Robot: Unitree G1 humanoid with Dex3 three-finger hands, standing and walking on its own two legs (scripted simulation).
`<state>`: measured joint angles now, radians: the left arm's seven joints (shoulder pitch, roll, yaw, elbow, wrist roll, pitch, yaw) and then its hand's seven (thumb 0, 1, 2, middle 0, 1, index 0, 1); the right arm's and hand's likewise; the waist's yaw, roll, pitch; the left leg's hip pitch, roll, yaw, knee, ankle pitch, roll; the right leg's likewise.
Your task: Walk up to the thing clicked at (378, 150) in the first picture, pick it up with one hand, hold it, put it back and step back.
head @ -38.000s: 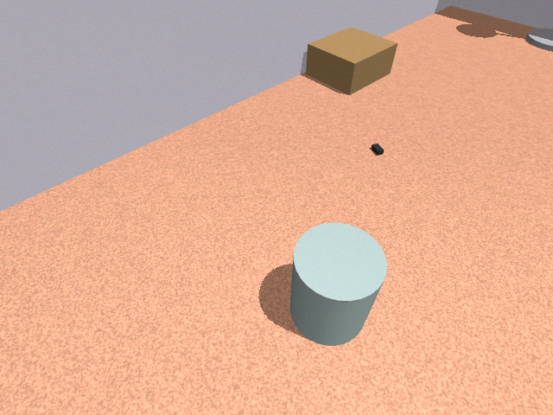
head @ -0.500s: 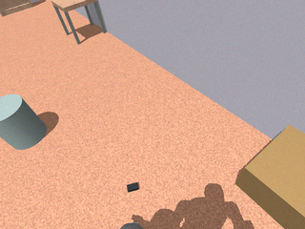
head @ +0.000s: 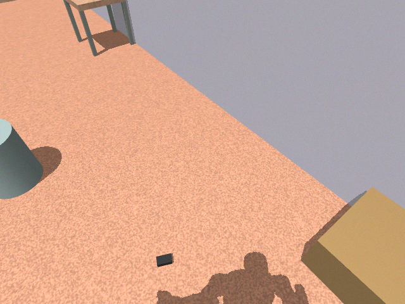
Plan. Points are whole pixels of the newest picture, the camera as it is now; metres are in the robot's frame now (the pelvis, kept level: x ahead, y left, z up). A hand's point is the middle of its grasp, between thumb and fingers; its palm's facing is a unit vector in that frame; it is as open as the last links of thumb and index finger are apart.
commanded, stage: walk up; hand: left
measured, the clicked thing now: (164, 260) +0.46 +0.21 -0.75
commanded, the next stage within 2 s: stand in 0.98 s
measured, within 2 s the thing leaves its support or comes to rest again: neither
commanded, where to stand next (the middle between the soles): +0.05 +0.00 m, yaw -1 degrees
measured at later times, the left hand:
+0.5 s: hand out of the picture +0.10 +0.25 -0.14, palm faces -0.05 -0.94 -0.35, open 7.4 cm
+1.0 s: hand out of the picture +0.11 +0.26 -0.14, palm faces -0.05 -0.93 -0.35, open 7.4 cm
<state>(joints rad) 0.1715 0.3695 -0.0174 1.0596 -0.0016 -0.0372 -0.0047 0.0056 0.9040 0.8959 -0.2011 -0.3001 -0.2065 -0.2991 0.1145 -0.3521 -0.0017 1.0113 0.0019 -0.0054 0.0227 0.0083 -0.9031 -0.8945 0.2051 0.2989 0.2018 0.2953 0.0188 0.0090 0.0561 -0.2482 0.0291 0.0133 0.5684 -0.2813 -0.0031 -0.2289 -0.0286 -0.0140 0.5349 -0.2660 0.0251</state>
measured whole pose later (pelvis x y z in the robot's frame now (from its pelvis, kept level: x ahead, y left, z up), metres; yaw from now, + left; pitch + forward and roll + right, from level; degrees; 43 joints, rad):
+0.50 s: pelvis +0.01 +0.00 +0.01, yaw -1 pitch -2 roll +0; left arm 0.09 0.35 -0.02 1.15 0.01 -0.03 -0.01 0.00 0.90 0.90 -0.20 -0.30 -0.21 -0.30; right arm 0.09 -0.37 -0.02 1.14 0.00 0.00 0.02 0.01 -0.90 -0.89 0.20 0.30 0.20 0.30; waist 0.00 0.01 0.05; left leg -0.13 0.02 0.03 0.36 -0.20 -0.01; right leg -0.13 -0.04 0.00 0.37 -0.19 0.03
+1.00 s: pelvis +0.02 +0.00 +0.01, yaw -1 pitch -2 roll +0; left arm 0.08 0.35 -0.01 1.15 0.01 -0.02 0.00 0.00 0.90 0.90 -0.20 -0.30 -0.21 -0.30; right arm 0.09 -0.35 -0.02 1.14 -0.01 0.00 0.02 0.01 -0.90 -0.89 0.20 0.30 0.20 0.30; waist -0.01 0.01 0.04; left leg -0.10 0.01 0.04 0.34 -0.20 0.00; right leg -0.11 -0.04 0.01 0.35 -0.20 0.04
